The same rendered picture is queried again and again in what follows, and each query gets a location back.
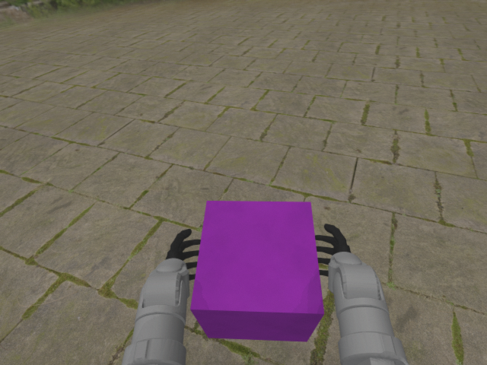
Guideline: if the left robot hand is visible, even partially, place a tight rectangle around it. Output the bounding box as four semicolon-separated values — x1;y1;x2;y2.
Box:
165;229;201;280

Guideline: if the robot right forearm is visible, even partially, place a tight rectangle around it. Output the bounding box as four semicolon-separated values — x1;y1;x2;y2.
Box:
328;252;409;365

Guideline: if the carton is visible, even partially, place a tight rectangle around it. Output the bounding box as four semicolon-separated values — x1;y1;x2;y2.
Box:
190;201;324;341

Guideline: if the right robot hand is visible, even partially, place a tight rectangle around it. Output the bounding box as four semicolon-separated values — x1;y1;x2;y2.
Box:
315;224;351;277

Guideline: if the robot left forearm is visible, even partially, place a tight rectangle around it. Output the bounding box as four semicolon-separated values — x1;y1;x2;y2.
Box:
122;259;189;365

